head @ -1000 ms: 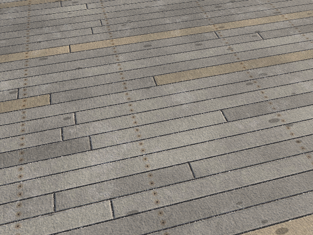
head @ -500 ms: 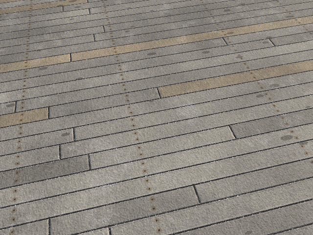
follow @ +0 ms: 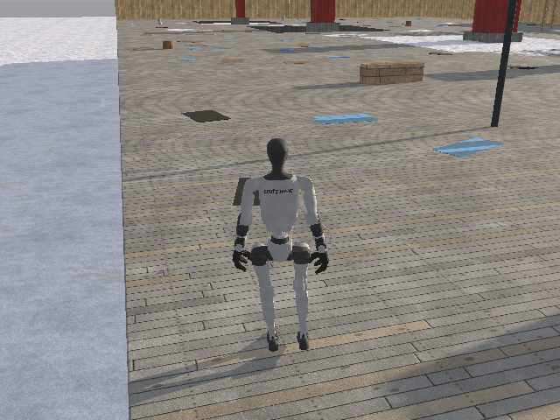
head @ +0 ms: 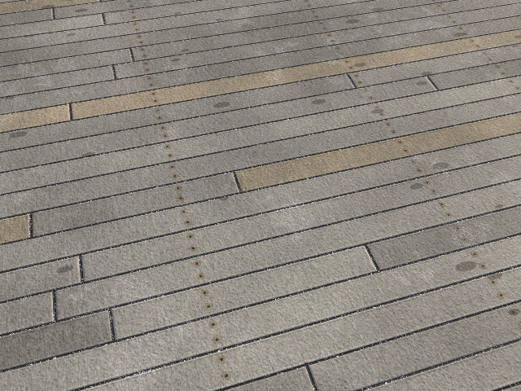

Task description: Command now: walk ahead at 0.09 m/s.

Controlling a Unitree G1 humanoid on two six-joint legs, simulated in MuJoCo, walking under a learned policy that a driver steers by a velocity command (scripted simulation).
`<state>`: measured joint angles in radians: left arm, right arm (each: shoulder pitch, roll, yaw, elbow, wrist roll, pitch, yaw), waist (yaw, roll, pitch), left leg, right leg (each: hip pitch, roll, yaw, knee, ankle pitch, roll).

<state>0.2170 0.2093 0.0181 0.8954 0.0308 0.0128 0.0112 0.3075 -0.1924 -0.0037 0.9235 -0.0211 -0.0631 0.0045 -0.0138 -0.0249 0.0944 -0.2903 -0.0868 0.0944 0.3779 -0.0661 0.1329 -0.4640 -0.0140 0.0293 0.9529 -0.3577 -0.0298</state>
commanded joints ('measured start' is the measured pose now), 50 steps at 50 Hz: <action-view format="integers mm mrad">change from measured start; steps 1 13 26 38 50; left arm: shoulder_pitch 148 85 309 117 -111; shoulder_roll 56 19 85 143 0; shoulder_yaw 8 -26 21 79 21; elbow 30 109 179 129 4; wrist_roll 3 -19 -18 -13 -4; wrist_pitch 24 -47 -38 -103 -78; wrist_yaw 7 22 8 -7 -46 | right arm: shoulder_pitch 7 56 -115 58 140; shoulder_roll -123 -43 -43 -77 -74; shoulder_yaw -25 -10 -23 -76 -31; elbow -34 51 33 35 107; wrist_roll -2 12 14 0 7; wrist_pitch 6 45 37 -4 -57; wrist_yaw -5 -15 2 24 -10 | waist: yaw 34 -45 95 -92 29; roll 126 -91 -63 -1 95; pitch -115 -6 91 16 6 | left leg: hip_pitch -88 153 -317 295 189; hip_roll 260 121 98 51 227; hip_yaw -226 -153 -154 73 -71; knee -211 -11 112 110 -159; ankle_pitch -103 -100 -530 -253 646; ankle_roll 75 -67 -32 -62 7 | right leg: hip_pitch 200 71 341 -3 -138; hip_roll -5 -141 -183 -155 -15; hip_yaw -33 169 309 64 -128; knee -107 -741 -773 -629 -114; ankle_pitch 27 -46 -495 -174 259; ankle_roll -1 -53 -184 -167 -11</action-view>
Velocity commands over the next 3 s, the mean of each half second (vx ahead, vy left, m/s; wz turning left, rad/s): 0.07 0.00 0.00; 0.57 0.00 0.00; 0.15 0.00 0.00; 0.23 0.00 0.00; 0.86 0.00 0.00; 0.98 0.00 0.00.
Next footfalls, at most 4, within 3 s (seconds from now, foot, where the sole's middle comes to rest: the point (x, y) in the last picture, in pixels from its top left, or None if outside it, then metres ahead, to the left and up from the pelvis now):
0.18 right None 0.07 -0.12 -0.77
0.78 left None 0.20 0.13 -0.77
1.16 right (263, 372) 0.51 -0.01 -0.77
1.52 left None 0.42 0.18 -0.77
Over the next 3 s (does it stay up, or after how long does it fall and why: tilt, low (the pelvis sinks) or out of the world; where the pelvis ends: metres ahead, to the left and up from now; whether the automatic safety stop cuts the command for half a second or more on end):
stays up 1.24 0.05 -0.03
